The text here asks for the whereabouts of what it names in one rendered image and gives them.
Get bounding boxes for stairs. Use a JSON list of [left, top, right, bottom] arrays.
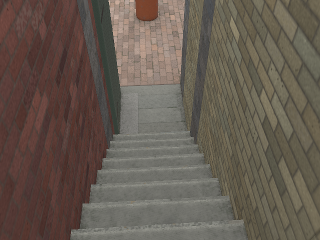
[[70, 132, 248, 240]]

